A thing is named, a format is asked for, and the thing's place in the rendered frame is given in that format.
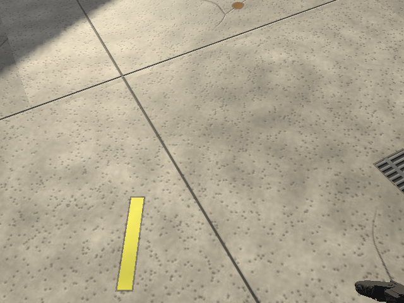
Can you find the robot right hand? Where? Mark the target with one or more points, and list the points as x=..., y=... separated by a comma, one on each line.
x=389, y=292

